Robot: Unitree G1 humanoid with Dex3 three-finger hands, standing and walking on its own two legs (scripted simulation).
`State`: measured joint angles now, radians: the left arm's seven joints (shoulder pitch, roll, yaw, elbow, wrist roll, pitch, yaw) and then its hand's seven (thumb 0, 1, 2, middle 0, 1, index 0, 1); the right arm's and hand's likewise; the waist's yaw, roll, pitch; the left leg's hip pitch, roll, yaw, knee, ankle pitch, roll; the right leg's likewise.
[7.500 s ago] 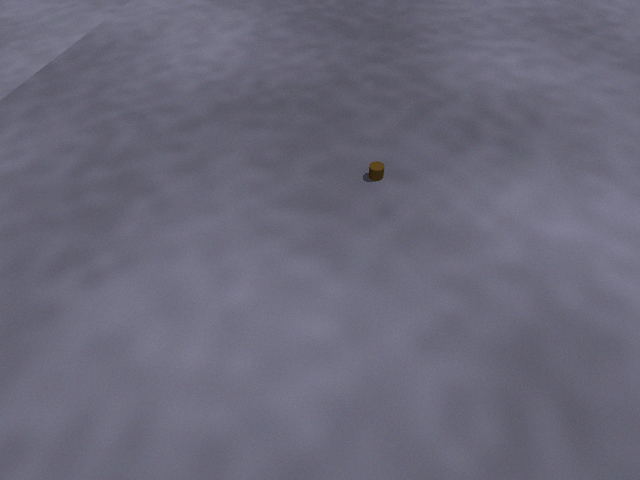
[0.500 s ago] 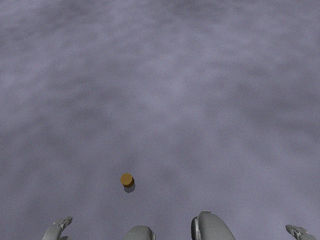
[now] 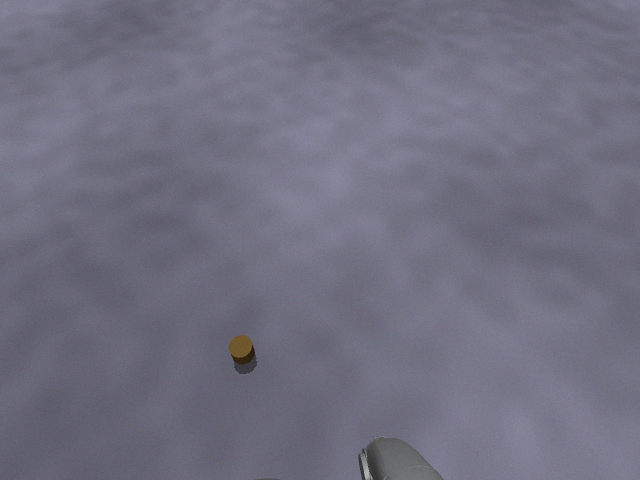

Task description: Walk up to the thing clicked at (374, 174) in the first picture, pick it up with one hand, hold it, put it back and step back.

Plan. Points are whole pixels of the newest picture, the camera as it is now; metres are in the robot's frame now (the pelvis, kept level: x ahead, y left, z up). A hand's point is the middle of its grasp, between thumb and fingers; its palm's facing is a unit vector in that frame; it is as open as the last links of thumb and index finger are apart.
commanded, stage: walk up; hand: left
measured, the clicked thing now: (242, 349) +0.53 +0.25 -0.73
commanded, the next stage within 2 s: stand in 0.62 s
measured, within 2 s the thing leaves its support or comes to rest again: neither
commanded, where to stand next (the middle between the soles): +0.11 -0.01 m, yaw -4 degrees
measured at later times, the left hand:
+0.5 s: hand out of the picture +0.12 +0.26 -0.11, palm faces -0.06 -0.85 -0.53, open 7.4 cm
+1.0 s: hand (170, 478) +0.15 +0.22 -0.14, palm faces -0.10 -0.94 -0.33, open 7.4 cm
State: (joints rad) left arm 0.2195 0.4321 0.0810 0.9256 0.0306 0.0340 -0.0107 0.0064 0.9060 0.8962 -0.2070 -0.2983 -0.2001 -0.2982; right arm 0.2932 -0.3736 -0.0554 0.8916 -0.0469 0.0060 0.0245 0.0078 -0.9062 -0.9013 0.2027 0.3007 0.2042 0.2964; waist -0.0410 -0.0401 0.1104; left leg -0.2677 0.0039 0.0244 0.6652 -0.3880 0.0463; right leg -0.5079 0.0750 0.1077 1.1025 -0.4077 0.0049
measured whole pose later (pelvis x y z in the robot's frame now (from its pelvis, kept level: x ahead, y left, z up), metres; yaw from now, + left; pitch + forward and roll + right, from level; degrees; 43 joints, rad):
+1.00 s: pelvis +0.07 -0.02 +0.01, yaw -2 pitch -2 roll +0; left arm 0.17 0.34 -0.01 1.05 0.01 -0.03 -0.01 0.01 0.90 0.90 -0.21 -0.30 -0.20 -0.30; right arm 0.14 -0.36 -0.03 1.03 0.00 -0.01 0.02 0.01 -0.91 -0.90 0.20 0.30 0.20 0.30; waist -0.02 0.01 0.07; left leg -0.24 0.02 -0.05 0.51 -0.22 -0.03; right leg -0.18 0.00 0.01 0.53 -0.31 0.00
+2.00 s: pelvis +0.07 +0.00 +0.02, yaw -3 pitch -2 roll +0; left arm 0.11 0.35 0.01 1.15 0.01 -0.01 -0.01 0.01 0.91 0.90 -0.21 -0.30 -0.20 -0.30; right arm 0.07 -0.34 0.00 1.15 -0.01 -0.01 0.01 0.01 -0.91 -0.90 0.20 0.30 0.20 0.30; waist -0.01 -0.01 0.05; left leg -0.16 0.01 -0.04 0.34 -0.14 -0.02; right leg -0.09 -0.02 0.02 0.33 -0.20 0.02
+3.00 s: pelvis +0.09 -0.01 +0.02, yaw -2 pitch -1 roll +0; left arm 0.12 0.35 0.00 1.13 0.01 -0.01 -0.01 0.01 0.91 0.90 -0.21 -0.30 -0.20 -0.30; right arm 0.10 -0.35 0.01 1.15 -0.01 -0.01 0.01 0.01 -0.91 -0.90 0.20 0.30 0.20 0.30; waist -0.01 0.00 0.05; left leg -0.16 0.01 -0.05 0.33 -0.16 -0.02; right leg -0.08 -0.01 0.01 0.32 -0.22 0.02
